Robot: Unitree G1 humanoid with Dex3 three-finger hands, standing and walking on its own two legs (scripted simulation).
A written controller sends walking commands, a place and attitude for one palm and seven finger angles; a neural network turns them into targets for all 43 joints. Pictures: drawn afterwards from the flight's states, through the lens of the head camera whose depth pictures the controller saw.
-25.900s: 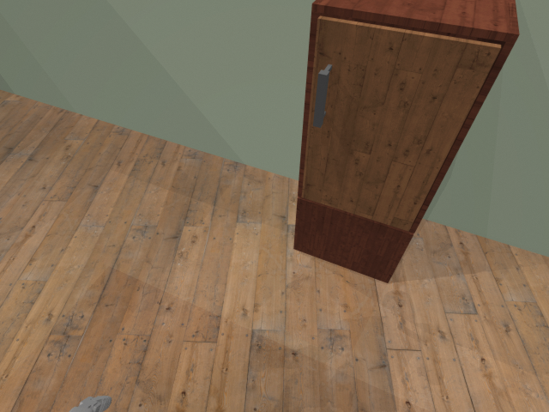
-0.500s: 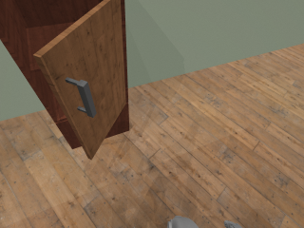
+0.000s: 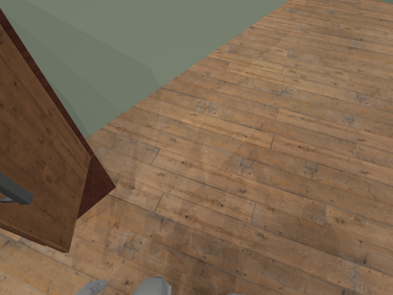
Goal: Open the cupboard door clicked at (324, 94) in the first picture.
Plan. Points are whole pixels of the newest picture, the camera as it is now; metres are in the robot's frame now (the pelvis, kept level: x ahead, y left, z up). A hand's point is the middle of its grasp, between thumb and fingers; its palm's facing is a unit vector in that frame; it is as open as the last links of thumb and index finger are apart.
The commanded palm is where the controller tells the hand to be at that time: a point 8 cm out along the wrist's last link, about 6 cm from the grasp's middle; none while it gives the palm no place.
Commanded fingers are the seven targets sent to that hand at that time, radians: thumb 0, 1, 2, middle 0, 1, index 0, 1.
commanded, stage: walk to a spot facing it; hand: left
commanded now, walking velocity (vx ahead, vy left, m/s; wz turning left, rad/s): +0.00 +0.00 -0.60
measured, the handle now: out of the picture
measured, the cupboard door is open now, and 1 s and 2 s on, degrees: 45 45 45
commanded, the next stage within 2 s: turn to face it in 1.88 s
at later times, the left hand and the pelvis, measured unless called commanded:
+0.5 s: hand (139, 252) +0.22 +0.15 -0.16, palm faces -0.30 -0.92 -0.24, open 7.4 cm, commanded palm none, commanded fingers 0.00 0.90 0.90 -0.20 -0.30 -0.20 -0.30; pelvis +0.05 -0.01 -0.01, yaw -18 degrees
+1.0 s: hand (187, 176) +0.43 +0.05 -0.16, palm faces -0.57 -0.81 -0.16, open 7.4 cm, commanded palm none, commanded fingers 0.00 0.90 0.90 -0.20 -0.30 -0.20 -0.30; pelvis +0.24 -0.05 +0.01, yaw -36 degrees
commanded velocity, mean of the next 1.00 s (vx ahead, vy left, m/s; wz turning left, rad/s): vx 0.29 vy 0.00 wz -0.53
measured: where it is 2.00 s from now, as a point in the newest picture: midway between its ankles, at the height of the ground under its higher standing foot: (277, 206)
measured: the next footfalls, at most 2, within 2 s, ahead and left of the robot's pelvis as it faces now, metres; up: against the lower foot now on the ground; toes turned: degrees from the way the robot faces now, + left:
left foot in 0.10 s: +0.06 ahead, +0.14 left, +0.00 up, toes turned -2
right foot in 0.44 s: +0.05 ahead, -0.14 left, +0.00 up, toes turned -23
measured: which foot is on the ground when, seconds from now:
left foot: up 0.00-0.08, down 0.10-0.44, up 0.46-0.72, down 0.74-1.00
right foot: down 0.00-0.10, up 0.12-0.42, down 0.44-0.74, up 0.76-1.00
